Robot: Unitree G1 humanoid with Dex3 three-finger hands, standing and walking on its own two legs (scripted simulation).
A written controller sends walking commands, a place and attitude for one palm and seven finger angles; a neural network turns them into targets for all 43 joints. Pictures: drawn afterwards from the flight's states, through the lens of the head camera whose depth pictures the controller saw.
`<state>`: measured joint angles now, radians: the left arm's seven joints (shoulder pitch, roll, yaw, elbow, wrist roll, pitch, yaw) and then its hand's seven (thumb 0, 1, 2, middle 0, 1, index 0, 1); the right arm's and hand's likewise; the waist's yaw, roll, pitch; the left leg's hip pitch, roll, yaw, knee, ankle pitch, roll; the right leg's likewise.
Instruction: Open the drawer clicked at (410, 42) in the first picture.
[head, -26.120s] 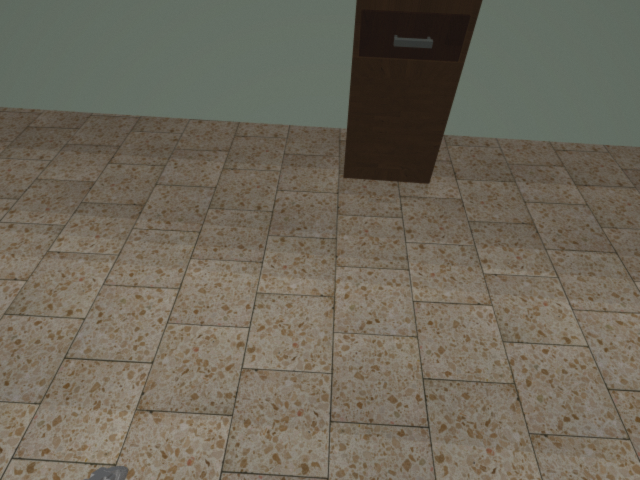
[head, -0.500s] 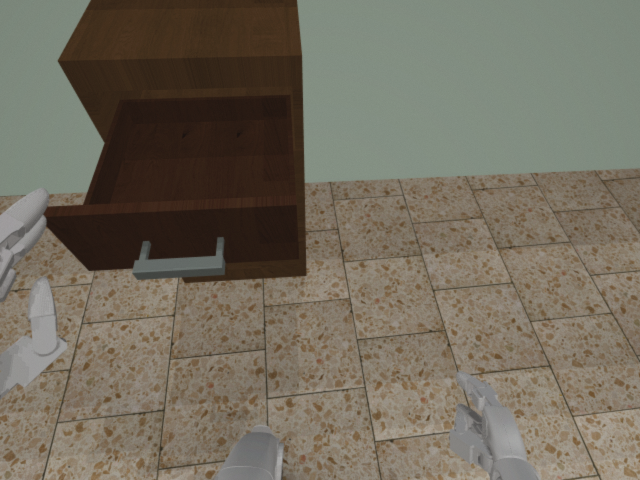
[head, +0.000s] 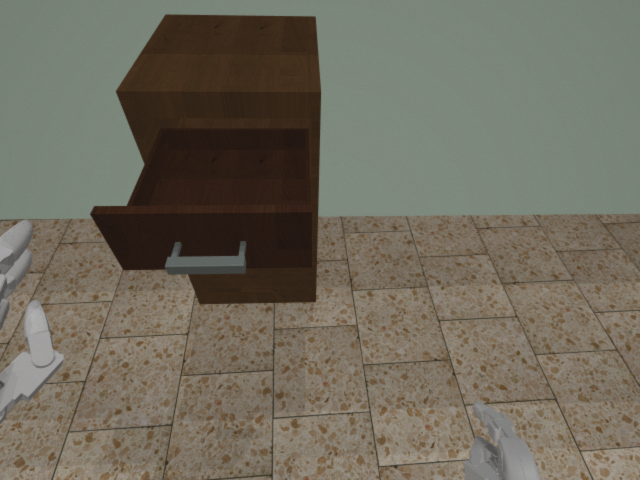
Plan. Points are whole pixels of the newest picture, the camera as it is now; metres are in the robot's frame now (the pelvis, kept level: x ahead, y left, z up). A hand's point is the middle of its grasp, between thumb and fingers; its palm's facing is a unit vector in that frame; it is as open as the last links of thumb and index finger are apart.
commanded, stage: stop stepping back and stand still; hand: left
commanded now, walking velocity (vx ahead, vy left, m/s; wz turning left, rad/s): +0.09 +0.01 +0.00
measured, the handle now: (208, 256) +0.50 +0.23 -0.08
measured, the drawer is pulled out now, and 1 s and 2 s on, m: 0.30 0.30 0.30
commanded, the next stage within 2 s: let the arm hang, fingers relaxed in 0.06 s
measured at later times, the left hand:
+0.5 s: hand out of the picture +0.07 +0.19 -0.17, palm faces +0.08 -0.98 -0.17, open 6.9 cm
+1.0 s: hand out of the picture -0.02 +0.17 -0.17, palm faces +0.05 -0.99 -0.16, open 7.4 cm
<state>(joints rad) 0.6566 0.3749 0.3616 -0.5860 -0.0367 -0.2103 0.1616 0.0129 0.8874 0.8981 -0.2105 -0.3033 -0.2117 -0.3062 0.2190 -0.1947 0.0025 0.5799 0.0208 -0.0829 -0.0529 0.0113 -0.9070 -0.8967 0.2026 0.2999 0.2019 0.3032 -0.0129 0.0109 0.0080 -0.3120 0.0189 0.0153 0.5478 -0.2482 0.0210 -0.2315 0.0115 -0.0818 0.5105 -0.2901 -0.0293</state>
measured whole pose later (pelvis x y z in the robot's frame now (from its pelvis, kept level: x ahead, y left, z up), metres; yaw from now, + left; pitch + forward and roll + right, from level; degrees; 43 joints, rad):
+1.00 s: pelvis +0.01 +0.02 +0.01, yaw +0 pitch -2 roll +0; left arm 0.32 0.11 0.01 1.15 0.01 0.01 0.03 0.00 0.91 0.90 -0.20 -0.30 -0.20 -0.30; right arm 0.31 -0.11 0.00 1.13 -0.01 0.02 -0.04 0.01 -0.92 -0.90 0.20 0.30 0.20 0.30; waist 0.00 0.02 0.05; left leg -0.18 -0.02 0.03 0.42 -0.20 0.03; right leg -0.11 -0.02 -0.07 0.41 -0.25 0.00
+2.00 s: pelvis +0.01 -0.02 +0.01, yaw +0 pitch -2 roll +0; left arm 0.30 0.09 0.02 1.15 0.00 -0.01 0.04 0.00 0.91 0.90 -0.20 -0.30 -0.20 -0.30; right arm 0.30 -0.10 -0.01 1.13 -0.01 0.01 -0.05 0.00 -0.91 -0.90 0.20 0.30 0.20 0.30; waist 0.00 0.02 0.06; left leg -0.18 0.02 0.01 0.42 -0.20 -0.01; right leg -0.11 0.02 -0.08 0.40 -0.26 -0.05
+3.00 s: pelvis +0.03 -0.04 +0.01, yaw +0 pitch -2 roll +0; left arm 0.30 0.10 0.02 1.15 0.00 -0.01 0.04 0.00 0.91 0.90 -0.20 -0.30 -0.20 -0.30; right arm 0.30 -0.11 -0.01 1.13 -0.01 0.01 -0.05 0.00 -0.91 -0.90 0.20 0.30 0.20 0.30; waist 0.00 0.02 0.06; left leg -0.16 0.05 0.00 0.41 -0.21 -0.04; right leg -0.08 0.05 -0.09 0.38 -0.27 -0.08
